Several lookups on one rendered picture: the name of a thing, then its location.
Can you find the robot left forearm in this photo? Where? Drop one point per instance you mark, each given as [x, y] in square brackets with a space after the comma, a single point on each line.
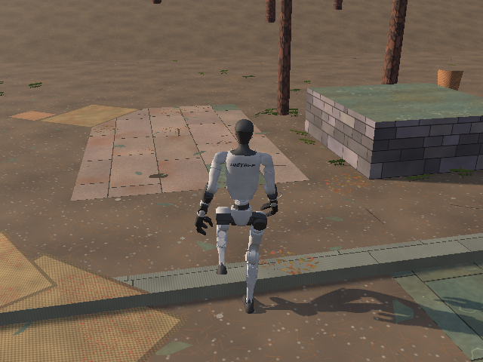
[205, 202]

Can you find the right robot upper arm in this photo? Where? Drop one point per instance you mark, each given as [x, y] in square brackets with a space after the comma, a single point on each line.
[269, 173]

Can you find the robot head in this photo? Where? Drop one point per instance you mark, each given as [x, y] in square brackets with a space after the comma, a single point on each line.
[243, 130]

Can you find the robot left hand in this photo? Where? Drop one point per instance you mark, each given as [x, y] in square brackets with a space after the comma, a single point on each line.
[199, 224]

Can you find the robot right forearm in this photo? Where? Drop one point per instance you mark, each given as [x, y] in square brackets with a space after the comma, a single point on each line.
[273, 198]

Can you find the left robot upper arm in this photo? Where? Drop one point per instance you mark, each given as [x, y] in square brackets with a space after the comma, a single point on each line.
[214, 173]

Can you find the robot right hand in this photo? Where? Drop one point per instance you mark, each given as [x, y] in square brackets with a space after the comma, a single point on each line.
[272, 212]

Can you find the robot left foot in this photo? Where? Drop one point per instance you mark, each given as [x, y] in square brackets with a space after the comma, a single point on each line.
[221, 270]

